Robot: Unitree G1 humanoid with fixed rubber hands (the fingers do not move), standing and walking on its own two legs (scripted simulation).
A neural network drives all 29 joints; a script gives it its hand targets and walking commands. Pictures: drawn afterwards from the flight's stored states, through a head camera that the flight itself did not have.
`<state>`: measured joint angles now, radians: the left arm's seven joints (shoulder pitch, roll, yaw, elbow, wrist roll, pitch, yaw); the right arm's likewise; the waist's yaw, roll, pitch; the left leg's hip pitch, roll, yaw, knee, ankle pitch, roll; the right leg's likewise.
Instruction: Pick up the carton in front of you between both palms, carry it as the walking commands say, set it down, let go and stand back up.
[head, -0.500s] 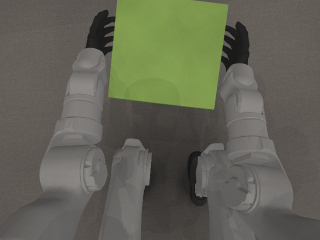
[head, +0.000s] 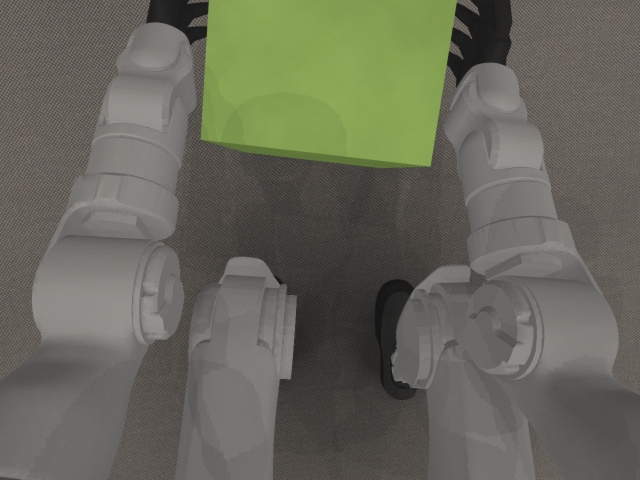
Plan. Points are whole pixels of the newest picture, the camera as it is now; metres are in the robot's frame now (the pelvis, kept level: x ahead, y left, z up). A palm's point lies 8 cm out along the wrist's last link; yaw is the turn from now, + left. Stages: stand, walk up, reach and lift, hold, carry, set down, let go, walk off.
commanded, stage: set down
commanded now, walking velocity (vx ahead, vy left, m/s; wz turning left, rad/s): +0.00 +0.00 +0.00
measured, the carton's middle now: (324, 72) +0.53 +0.06 -0.24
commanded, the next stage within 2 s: none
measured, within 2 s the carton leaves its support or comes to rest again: rests again in 0.32 s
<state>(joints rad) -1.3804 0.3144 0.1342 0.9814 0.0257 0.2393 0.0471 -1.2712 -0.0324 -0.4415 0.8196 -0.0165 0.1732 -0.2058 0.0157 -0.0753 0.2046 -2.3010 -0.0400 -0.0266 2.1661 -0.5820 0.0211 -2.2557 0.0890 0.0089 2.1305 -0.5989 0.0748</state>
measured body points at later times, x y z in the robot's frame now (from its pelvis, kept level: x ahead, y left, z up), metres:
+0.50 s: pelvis -0.01 -0.01 -0.01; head +0.35 +0.05 +0.25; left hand +0.53 +0.20 -0.19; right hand +0.54 -0.11 -0.18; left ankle +0.10 +0.11 -0.35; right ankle +0.11 -0.13 -0.35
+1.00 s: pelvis -0.01 -0.01 -0.02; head +0.35 +0.05 +0.24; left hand +0.53 +0.21 -0.20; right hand +0.54 -0.12 -0.19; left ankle +0.10 +0.11 -0.35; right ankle +0.11 -0.13 -0.35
